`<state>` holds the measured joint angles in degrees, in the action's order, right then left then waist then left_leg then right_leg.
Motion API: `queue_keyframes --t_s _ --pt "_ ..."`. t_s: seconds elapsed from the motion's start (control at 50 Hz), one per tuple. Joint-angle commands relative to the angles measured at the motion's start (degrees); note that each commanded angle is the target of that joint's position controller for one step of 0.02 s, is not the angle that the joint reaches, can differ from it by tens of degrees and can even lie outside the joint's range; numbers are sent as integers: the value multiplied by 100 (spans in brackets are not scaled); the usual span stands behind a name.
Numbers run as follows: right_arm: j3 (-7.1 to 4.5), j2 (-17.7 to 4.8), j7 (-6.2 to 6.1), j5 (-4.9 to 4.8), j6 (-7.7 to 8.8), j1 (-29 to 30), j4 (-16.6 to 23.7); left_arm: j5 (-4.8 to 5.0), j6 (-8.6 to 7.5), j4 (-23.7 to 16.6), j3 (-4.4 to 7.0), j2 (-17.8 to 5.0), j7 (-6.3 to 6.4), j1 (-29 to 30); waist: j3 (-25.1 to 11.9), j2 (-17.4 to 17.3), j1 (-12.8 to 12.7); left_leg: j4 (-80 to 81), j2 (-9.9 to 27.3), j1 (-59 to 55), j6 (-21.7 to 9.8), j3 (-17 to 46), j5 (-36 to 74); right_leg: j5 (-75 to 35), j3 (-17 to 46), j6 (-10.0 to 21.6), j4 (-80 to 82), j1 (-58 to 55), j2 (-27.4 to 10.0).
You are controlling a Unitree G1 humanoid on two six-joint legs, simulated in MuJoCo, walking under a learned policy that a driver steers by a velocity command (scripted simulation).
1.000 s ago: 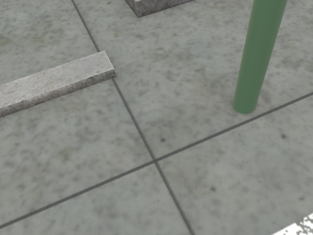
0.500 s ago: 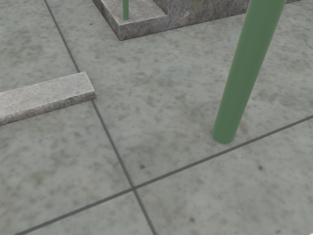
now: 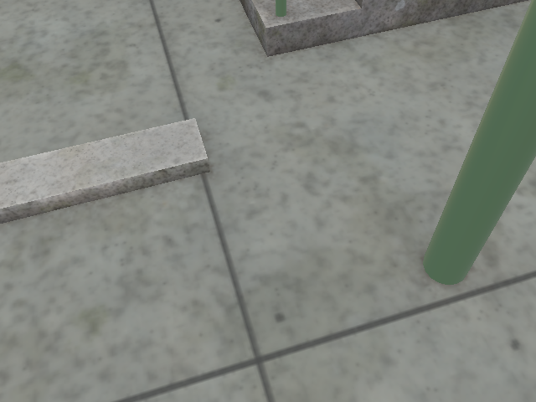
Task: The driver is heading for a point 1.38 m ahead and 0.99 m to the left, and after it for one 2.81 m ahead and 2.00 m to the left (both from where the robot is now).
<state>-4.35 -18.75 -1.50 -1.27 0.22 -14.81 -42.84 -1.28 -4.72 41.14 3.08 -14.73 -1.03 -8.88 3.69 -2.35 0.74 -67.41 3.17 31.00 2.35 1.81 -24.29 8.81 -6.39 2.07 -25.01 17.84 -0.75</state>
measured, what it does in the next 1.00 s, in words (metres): walks ahead, turning left: left foot, then right foot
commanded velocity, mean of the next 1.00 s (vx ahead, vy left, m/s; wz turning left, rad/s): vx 0.05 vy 0.00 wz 0.57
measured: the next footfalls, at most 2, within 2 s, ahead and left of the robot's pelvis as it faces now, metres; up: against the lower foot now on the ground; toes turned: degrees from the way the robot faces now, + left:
left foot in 0.28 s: +0.16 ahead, +0.15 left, +0.00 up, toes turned +13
right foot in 0.72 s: +0.21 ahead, -0.08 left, +0.00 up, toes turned +29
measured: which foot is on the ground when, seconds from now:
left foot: up 0.00-0.26, down 0.28-0.72, up 0.74-1.00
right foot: down 0.00-0.28, up 0.30-0.70, down 0.72-1.00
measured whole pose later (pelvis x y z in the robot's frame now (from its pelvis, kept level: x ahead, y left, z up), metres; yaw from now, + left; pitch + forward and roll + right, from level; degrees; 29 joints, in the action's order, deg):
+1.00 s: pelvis +0.11 +0.01 +0.00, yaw +35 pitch +2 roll +1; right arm -5.3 -18.7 -0.3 -1.1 -4.1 -11.0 -33.1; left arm -0.4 1.2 41.8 3.9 -15.4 2.0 -8.6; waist 3.2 -1.5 -1.0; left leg -54.2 1.0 28.1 5.1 1.4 -23.1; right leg 13.6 -4.9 -0.3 -25.1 13.1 -3.5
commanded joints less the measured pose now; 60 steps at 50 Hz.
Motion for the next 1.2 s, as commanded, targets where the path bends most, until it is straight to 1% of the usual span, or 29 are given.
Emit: queue_keyframes --t_s 0.02,0.14,0.22,0.26,0.28,0.3,0.32,0.34,0.36,0.38,0.4,0.44,0.52,0.64,0.7,0.72,0.74,0.76,0.78,0.82,0.9,0.94,1.04,1.1,1.12,1.14,1.16,1.18,1.2 --pt "-69 -170 -38 57 -176 -429 452 10 -126 -255 241 -852 107 391 -567 858 224 398 336 63 92 184 496 -2484 872 1169 1268 -307 -1748" --pt "-78 -214 190 86 -177 259 829 57 131 -80 311 -1062 230 413 -650 733 -8 1997 274 -400 18 -170 1724 -2110 -88 998 1122 -651 -1549" --pt "-163 -376 318 70 -256 611 1180 240 303 -3 398 -1278 170 256 -578 775 -119 2699 137 -399 -225 -396 1005 -1990 -31 825 523 -1195 -1819" --pt "-215 -385 330 49 -272 442 1225 378 358 21 398 -1232 174 280 -663 716 47 3615 -106 -925 -465 -610 1387 -1998 -173 533 -174 -1277 -1718" --pt "-328 -642 260 90 -257 103 1156 346 366 139 369 -1084 156 -43 -880 331 139 4142 -267 -1680 -672 -495 2318 -1919 -410 229 -1020 -1079 -1371" --pt "-524 -1373 121 131 -235 -309 1188 125 343 0 294 -871 148 -79 -1156 -920 187 4255 811 -2842 -1147 1078 4987 -275 -737 -251 -2715 171 -798" --pt "-512 -1689 122 282 -167 -186 1371 -53 335 -272 185 -666 157 -63 -1619 -1765 7 4338 1985 -3591 -2511 3069 5582 3192 -82 -630 -4282 1839 117" --pt "-396 -1233 210 246 -67 -253 1367 57 371 -189 274 -980 143 294 -1922 -712 372 4527 1857 -3450 -2511 2812 4973 3108 862 -595 -4843 1984 12" --pt "-337 -1112 219 203 8 -69 1312 195 397 -251 280 -987 153 449 -1553 -510 235 4564 1574 -3123 -2192 2234 4424 2634 944 -483 -4833 2107 -93" --pt "-314 -968 183 107 13 185 1292 162 419 -169 277 -912 209 393 -1297 -176 69 4595 1243 -2816 -1839 1887 3724 2178 989 -450 -4505 2127 -216" --pt "-262 -838 136 46 -27 455 1341 98 449 -162 304 -989 261 404 -1111 -235 -42 4668 1070 -2446 -1657 1694 3380 1837 1012 -469 -4165 2000 -257" --pt "-231 -818 62 144 -70 691 1441 92 478 -105 297 -913 255 261 -1142 -448 -219 4741 828 -1954 -1611 1493 3447 1420 924 -548 -3953 1480 -78" --pt "-283 -892 -36 117 -105 565 1417 124 468 -96 191 -663 266 359 -1242 -484 -107 4654 706 -1991 -1599 1601 2989 1216 1025 -674 -2702 1157 74" --pt "-297 -898 7 102 -204 619 1476 183 398 -142 228 -770 140 372 -1094 -785 13 4571 630 -1785 -1506 2382 2011 1220 1078 -539 -1434 539 267" --pt "-264 -791 -13 2 -268 761 1515 155 324 -18 299 -820 71 -115 -1055 -684 -265 4143 275 -1446 -1126 2396 1821 259 985 -271 163 -462 176" --pt "-197 -542 -21 30 -270 610 1535 57 337 -19 400 -1208 102 -331 -1122 4 -205 3360 -122 -806 -783 1956 845 103 1784 78 529 -1090 -796" --pt "-169 -401 -5 13 -227 431 1686 -56 408 8 503 -1720 136 -175 -780 1798 127 2228 -1126 445 -409 642 -818 -852 3185 948 834 -1190 -1965" --pt "-318 -901 -6 114 -158 454 1616 -154 367 -174 434 -1399 151 4 -760 1676 -55 778 -789 554 -147 669 -1164 -1118 3624 1501 911 -827 -2444" --pt "-424 -1115 19 60 -172 361 1465 -104 355 -296 339 -1087 203 337 -691 1198 68 181 -670 481 -84 738 -760 -1135 3019 1330 806 -697 -2118" --pt "-401 -880 6 69 -285 189 1265 86 372 -362 268 -829 272 642 -513 984 121 -315 -591 645 112 579 -118 -1077 2059 901 656 -809 -1502" --pt "-222 -423 60 -23 -317 686 1477 57 487 -275 284 -928 376 137 -527 1117 -249 382 -390 820 322 116 260 -1539 1364 990 652 -1428 -1366" --pt "-165 -335 94 11 -314 851 1573 60 528 -253 341 -1084 371 11 -676 1221 -368 1023 -231 566 345 2 152 -1686 1239 1036 594 -1665 -1502" --pt "-175 -418 195 6 -355 748 1606 182 541 -253 452 -1380 244 104 -771 1401 -339 2453 -207 -594 122 -463 169 -1882 881 965 456 -1342 -1716" --pt "-252 -431 230 9 -392 279 1446 345 509 -194 446 -1330 206 200 -816 1223 -10 4034 -404 -1596 -274 -671 1185 -1552 553 562 -180 -1072 -1625" --pt "-336 -621 179 20 -385 41 1374 312 483 -58 390 -1104 179 -125 -917 726 36 4528 -379 -2417 -485 -377 1971 -951 197 175 -829 -548 -1385" --pt "-486 -1201 87 5 -351 -257 1411 38 474 -189 266 -708 155 -135 -1036 -799 17 4647 862 -3533 -979 1418 3443 1410 -323 -367 -2475 1012 -753" --pt "-508 -1531 126 151 -215 -386 1457 -17 425 -546 238 -708 192 331 -1171 -1559 198 4821 1915 -3430 -2228 3106 2769 3011 302 -561 -3734 2322 -6" --pt "-417 -1149 186 154 -56 -545 1390 103 372 -590 321 -979 182 621 -1188 -914 460 5132 1737 -3387 -2294 3099 1270 2774 923 -489 -4222 2576 -164" --pt "-326 -922 163 92 41 -464 1251 193 315 -623 354 -1057 135 676 -867 -818 307 5298 1442 -3205 -1956 2815 -165 2228 1050 -344 -4101 2719 -303"
Keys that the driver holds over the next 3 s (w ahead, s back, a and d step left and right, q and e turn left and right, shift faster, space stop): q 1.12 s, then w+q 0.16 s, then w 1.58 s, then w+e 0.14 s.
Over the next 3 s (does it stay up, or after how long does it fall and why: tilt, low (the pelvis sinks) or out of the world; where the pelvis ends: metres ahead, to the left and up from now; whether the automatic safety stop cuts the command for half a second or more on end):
stays up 0.69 0.65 0.01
